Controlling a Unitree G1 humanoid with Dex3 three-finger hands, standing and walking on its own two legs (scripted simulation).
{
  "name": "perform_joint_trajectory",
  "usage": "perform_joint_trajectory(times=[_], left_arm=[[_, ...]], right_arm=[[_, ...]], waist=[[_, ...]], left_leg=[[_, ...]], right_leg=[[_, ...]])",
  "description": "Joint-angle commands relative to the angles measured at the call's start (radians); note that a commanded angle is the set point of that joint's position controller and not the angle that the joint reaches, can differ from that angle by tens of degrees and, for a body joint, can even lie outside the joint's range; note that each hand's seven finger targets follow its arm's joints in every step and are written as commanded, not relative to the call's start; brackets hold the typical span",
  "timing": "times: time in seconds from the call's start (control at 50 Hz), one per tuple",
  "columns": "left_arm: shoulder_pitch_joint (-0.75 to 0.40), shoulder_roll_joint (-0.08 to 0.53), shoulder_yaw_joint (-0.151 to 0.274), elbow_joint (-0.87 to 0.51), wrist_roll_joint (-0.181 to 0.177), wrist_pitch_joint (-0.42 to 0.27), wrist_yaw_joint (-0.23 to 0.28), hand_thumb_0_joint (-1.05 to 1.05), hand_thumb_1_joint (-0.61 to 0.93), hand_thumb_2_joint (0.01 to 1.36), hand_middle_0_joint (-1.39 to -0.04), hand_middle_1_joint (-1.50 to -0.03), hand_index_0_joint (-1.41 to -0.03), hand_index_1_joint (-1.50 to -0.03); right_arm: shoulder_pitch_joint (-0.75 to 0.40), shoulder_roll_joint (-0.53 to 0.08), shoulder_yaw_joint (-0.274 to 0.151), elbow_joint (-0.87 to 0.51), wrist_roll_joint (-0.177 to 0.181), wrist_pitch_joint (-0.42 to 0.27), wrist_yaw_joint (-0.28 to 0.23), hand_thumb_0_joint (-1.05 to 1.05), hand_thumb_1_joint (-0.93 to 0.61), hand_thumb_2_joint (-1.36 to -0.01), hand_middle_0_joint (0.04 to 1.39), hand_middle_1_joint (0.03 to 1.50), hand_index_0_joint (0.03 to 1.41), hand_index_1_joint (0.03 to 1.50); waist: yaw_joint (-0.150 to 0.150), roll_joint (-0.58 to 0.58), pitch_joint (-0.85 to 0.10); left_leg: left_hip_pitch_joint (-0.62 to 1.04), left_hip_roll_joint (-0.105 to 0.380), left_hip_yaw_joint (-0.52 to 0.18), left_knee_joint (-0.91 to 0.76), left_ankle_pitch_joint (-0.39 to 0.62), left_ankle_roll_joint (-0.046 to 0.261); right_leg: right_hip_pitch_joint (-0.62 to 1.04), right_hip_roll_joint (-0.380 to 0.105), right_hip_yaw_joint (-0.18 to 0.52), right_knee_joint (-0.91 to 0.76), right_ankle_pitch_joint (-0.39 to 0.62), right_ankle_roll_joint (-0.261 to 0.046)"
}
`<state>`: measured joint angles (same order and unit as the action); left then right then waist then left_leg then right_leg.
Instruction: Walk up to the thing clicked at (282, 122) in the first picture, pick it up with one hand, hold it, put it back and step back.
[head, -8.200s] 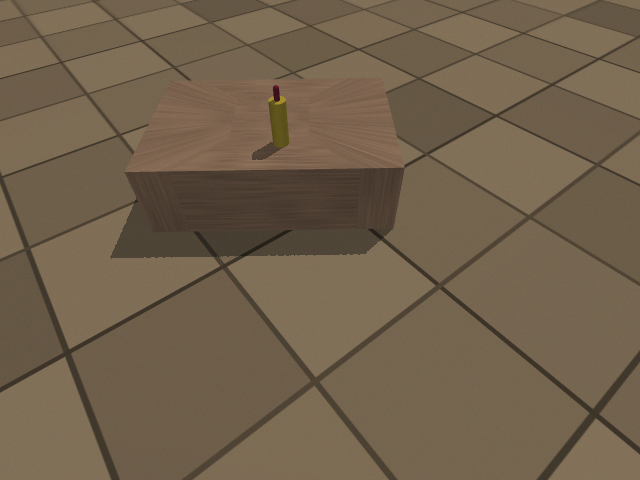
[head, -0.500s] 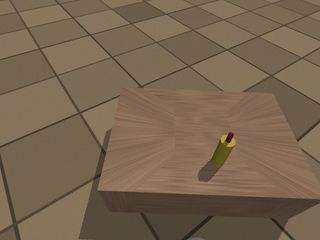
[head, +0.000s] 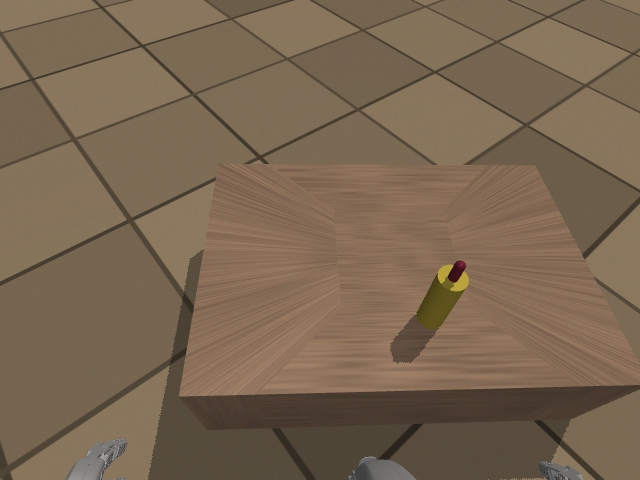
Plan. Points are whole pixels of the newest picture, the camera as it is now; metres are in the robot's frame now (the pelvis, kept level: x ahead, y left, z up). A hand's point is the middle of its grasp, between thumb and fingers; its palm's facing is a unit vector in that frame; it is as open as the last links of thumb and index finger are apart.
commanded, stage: walk up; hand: right
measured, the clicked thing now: (444, 292) +0.52 -0.29 -0.30
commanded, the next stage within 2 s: stand in 1.44 s
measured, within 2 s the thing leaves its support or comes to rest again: neither
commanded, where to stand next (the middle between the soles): +0.05 -0.02 m, yaw +0 degrees
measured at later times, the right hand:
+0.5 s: hand out of the picture +0.06 -0.28 -0.15, palm faces -0.01 +0.94 -0.35, open 7.4 cm
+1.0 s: hand out of the picture +0.08 -0.28 -0.12, palm faces -0.02 +0.94 -0.35, open 7.4 cm
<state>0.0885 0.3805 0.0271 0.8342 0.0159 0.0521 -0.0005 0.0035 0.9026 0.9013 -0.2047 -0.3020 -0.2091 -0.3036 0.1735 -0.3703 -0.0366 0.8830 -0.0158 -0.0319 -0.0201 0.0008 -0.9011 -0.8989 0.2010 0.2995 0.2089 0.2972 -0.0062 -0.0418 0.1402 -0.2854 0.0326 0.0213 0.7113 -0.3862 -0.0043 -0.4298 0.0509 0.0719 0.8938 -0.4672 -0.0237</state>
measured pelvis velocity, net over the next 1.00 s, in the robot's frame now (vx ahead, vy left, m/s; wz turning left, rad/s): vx -0.01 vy -0.02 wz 0.00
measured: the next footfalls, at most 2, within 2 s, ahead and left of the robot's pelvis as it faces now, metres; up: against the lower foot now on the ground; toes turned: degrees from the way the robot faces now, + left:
right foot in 0.18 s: +0.04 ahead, -0.15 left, +0.00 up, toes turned -1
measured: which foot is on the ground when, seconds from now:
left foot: down 0.00-1.00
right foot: up 0.00-0.16, down 0.18-1.00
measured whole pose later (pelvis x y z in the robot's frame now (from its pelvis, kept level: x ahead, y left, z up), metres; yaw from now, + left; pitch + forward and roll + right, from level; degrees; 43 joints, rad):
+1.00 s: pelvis -0.01 -0.02 +0.03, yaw +0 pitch -2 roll +0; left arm 0.07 0.35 0.02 1.13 0.01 0.00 -0.02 0.00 0.90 0.90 -0.20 -0.30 -0.21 -0.30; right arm 0.08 -0.36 -0.01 1.12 0.00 -0.01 0.01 0.00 -0.90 -0.90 0.20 0.30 0.21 0.30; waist 0.01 0.01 0.06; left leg -0.15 0.03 -0.05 0.38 -0.19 -0.03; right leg -0.15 -0.02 -0.01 0.36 -0.17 0.02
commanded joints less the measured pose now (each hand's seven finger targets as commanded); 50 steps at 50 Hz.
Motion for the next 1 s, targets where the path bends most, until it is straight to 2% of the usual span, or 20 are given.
perform_joint_trajectory(times=[0.0, 0.08, 0.1, 0.14, 0.16, 0.18, 0.2, 0.24, 0.28, 0.32, 0.34, 0.36, 0.38, 0.4, 0.42, 0.44, 0.48, 0.5, 0.62, 0.98], left_arm=[[0.020, 0.201, 0.086, -0.052, -0.013, -0.022, 0.006, 0.000, 0.900, 0.900, -0.200, -0.300, -0.200, -0.300], [0.009, 0.170, 0.076, -0.045, -0.010, -0.046, -0.011, 0.000, 0.900, 0.900, -0.200, -0.300, -0.200, -0.300], [0.025, 0.167, 0.073, -0.028, -0.008, -0.051, -0.010, 0.000, 0.900, 0.900, -0.200, -0.300, -0.200, -0.300], [0.103, 0.177, 0.081, 0.030, 0.000, -0.064, 0.001, 0.000, 0.900, 0.900, -0.200, -0.300, -0.200, -0.300], [0.123, 0.245, 0.098, 0.038, 0.009, -0.075, 0.007, 0.000, 0.900, 0.900, -0.200, -0.300, -0.200, -0.300], [0.095, 0.304, 0.101, 0.016, 0.008, -0.087, 0.010, 0.000, 0.900, 0.900, -0.200, -0.300, -0.200, -0.300], [0.065, 0.324, 0.093, 0.014, 0.007, -0.088, 0.007, 0.000, 0.900, 0.900, -0.200, -0.300, -0.200, -0.300], [0.007, 0.262, 0.074, 0.013, 0.002, -0.092, 0.010, 0.000, 0.900, 0.900, -0.200, -0.300, -0.200, -0.300], [-0.012, 0.257, 0.070, 0.020, 0.009, -0.089, 0.016, 0.000, 0.900, 0.900, -0.200, -0.300, -0.200, -0.300], [-0.019, 0.251, 0.065, 0.023, 0.005, -0.082, 0.014, 0.000, 0.900, 0.900, -0.200, -0.300, -0.200, -0.300], [-0.036, 0.252, 0.064, 0.025, -0.005, -0.076, 0.011, 0.000, 0.900, 0.900, -0.200, -0.300, -0.200, -0.300], [-0.032, 0.221, 0.058, 0.023, -0.013, -0.071, 0.009, 0.000, 0.900, 0.900, -0.200, -0.300, -0.200, -0.300], [-0.014, 0.180, 0.048, 0.024, -0.025, -0.068, 0.008, 0.000, 0.900, 0.900, -0.200, -0.300, -0.200, -0.300], [0.009, 0.194, 0.054, 0.058, -0.027, -0.060, 0.010, 0.000, 0.900, 0.900, -0.200, -0.300, -0.200, -0.300], [0.019, 0.201, 0.056, 0.087, -0.019, -0.061, 0.013, 0.000, 0.900, 0.900, -0.200, -0.300, -0.200, -0.300], [0.017, 0.196, 0.054, 0.097, -0.015, -0.070, 0.009, 0.000, 0.900, 0.900, -0.200, -0.300, -0.200, -0.300], [-0.040, 0.220, 0.056, 0.109, -0.017, -0.080, 0.002, 0.000, 0.900, 0.900, -0.200, -0.300, -0.200, -0.300], [-0.056, 0.222, 0.053, 0.111, -0.019, -0.081, 0.001, 0.000, 0.900, 0.900, -0.200, -0.300, -0.200, -0.300], [-0.087, 0.190, 0.042, 0.165, -0.019, -0.078, -0.003, 0.000, 0.900, 0.900, -0.200, -0.300, -0.200, -0.300], [-0.082, 0.181, 0.038, 0.237, -0.014, -0.075, -0.005, 0.000, 0.900, 0.900, -0.200, -0.300, -0.200, -0.300]], right_arm=[[0.027, -0.300, -0.088, -0.066, -0.004, -0.028, -0.033, 0.000, -0.900, -0.900, 0.200, 0.300, 0.200, 0.300], [0.037, -0.287, -0.080, -0.080, -0.013, -0.014, -0.020, 0.000, -0.900, -0.900, 0.200, 0.300, 0.200, 0.300], [0.028, -0.287, -0.076, -0.084, -0.010, -0.006, -0.017, 0.000, -0.900, -0.900, 0.200, 0.300, 0.200, 0.300], [-0.007, -0.274, -0.065, -0.095, 0.005, 0.012, -0.009, 0.000, -0.900, -0.900, 0.200, 0.300, 0.200, 0.300], [0.002, -0.231, -0.053, -0.105, 0.018, 0.015, -0.005, 0.000, -0.900, -0.900, 0.200, 0.300, 0.200, 0.300], [-0.006, -0.163, -0.030, -0.123, 0.025, 0.019, -0.005, 0.000, -0.900, -0.900, 0.200, 0.300, 0.200, 0.300], [-0.051, -0.206, -0.049, -0.102, 0.023, 0.030, -0.019, 0.000, -0.900, -0.900, 0.200, 0.300, 0.200, 0.300], [-0.017, -0.220, -0.047, -0.061, 0.031, 0.029, -0.011, 0.000, -0.900, -0.900, 0.200, 0.300, 0.200, 0.300], [0.027, -0.212, -0.041, -0.018, 0.033, 0.018, -0.008, 0.000, -0.900, -0.900, 0.200, 0.300, 0.200, 0.300], [0.055, -0.209, -0.041, 0.013, 0.023, 0.010, -0.002, 0.000, -0.900, -0.900, 0.200, 0.300, 0.200, 0.300], [0.078, -0.207, -0.042, 0.031, 0.015, 0.005, -0.001, 0.000, -0.900, -0.900, 0.200, 0.300, 0.200, 0.300], [0.070, -0.221, -0.048, 0.038, 0.005, -0.001, -0.001, 0.000, -0.900, -0.900, 0.200, 0.300, 0.200, 0.300], [0.027, -0.263, -0.052, 0.025, -0.005, -0.010, -0.002, 0.000, -0.900, -0.900, 0.200, 0.300, 0.200, 0.300], [-0.053, -0.305, -0.053, 0.015, 0.007, -0.013, 0.004, 0.000, -0.900, -0.900, 0.200, 0.300, 0.200, 0.300], [-0.088, -0.287, -0.047, 0.019, 0.008, -0.012, 0.009, 0.000, -0.900, -0.900, 0.200, 0.300, 0.200, 0.300], [-0.094, -0.255, -0.033, 0.029, 0.011, -0.011, 0.012, 0.000, -0.900, -0.900, 0.200, 0.300, 0.200, 0.300], [-0.081, -0.219, -0.020, 0.051, 0.017, -0.003, 0.012, 0.000, -0.900, -0.900, 0.200, 0.300, 0.200, 0.300], [-0.061, -0.213, -0.016, 0.074, 0.017, -0.002, 0.012, 0.000, -0.900, -0.900, 0.200, 0.300, 0.200, 0.300], [-0.092, -0.206, -0.008, 0.119, 0.015, -0.006, 0.019, 0.000, -0.900, -0.900, 0.200, 0.300, 0.200, 0.300], [-0.144, -0.202, -0.009, 0.172, 0.012, -0.002, 0.019, 0.000, -0.900, -0.900, 0.200, 0.300, 0.200, 0.300]], waist=[[0.005, 0.165, -0.119], [-0.021, 0.276, -0.182], [-0.012, 0.268, -0.192], [0.039, 0.207, -0.211], [0.047, 0.090, -0.252], [0.039, -0.084, -0.244], [0.047, -0.098, -0.211], [0.005, -0.035, -0.140], [-0.011, -0.134, -0.133], [-0.020, -0.131, -0.161], [-0.035, -0.125, -0.177], [-0.028, -0.072, -0.192], [0.000, 0.045, -0.211], [0.039, 0.098, -0.188], [0.053, 0.090, -0.168], [0.054, 0.074, -0.179], [0.013, 0.051, -0.127], [0.005, 0.062, -0.124], [0.014, 0.035, -0.156], [0.016, 0.066, -0.175]], left_leg=[[0.148, 0.284, -0.244, -0.210, 0.701, 0.231], [0.234, 0.226, -0.153, -0.124, 0.737, 0.192], [0.197, 0.197, -0.118, -0.087, 0.722, 0.173], [0.069, 0.158, -0.070, 0.024, 0.628, 0.116], [-0.068, 0.109, -0.054, 0.131, 0.479, 0.066], [-0.180, 0.017, -0.017, 0.203, 0.049, 0.016], [-0.080, 0.010, -0.104, 0.271, -0.272, 0.023], [-0.103, 0.011, -0.142, 0.252, -0.242, 0.028], [-0.061, 0.015, -0.086, 0.117, -0.140, 0.018], [0.008, -0.007, -0.032, -0.061, -0.045, 0.014], [0.090, -0.007, -0.029, -0.180, 0.091, 0.014], [0.159, 0.024, -0.098, -0.247, 0.226, 0.034], [0.165, 0.150, -0.290, -0.310, 0.317, 0.087], [0.045, 0.225, -0.351, -0.283, 0.292, 0.166], [-0.020, 0.217, -0.313, -0.270, 0.279, 0.161], [-0.009, 0.156, -0.234, -0.240, 0.290, 0.111], [0.008, 0.047, -0.129, -0.224, 0.210, 0.039], [0.043, 0.040, -0.121, -0.237, 0.188, 0.030], [0.082, 0.084, -0.154, -0.339, 0.239, 0.041], [0.115, 0.086, -0.140, -0.408, 0.273, 0.022]], right_leg=[[-0.102, -0.013, 0.090, 0.198, -0.079, -0.006], [0.009, -0.039, -0.064, -0.119, -0.040, 0.013], [0.080, -0.020, -0.094, -0.217, 0.013, 0.005], [0.284, -0.015, -0.112, -0.429, 0.281, -0.019], [0.429, -0.097, 0.049, -0.415, 0.422, -0.061], [0.376, -0.338, 0.366, -0.468, 0.490, -0.167], [0.202, -0.424, 0.449, -0.478, 0.513, -0.282], [0.202, -0.325, 0.276, -0.435, 0.539, -0.222], [0.182, -0.284, 0.196, -0.418, 0.564, -0.174], [0.203, -0.238, 0.121, -0.365, 0.589, -0.145], [0.165, -0.233, 0.106, -0.333, 0.561, -0.119], [0.125, -0.214, 0.094, -0.297, 0.509, -0.079], [0.093, -0.146, 0.052, -0.238, 0.399, -0.022], [0.178, -0.087, -0.023, -0.233, 0.180, -0.002], [0.251, -0.094, -0.021, -0.287, 0.129, -0.007], [0.281, -0.118, 0.021, -0.361, 0.192, -0.020], [0.226, -0.176, 0.087, -0.454, 0.268, -0.045], [0.204, -0.196, 0.102, -0.469, 0.265, -0.055], [0.266, -0.158, 0.036, -0.520, 0.267, -0.015], [0.326, -0.169, 0.003, -0.593, 0.345, 0.005]])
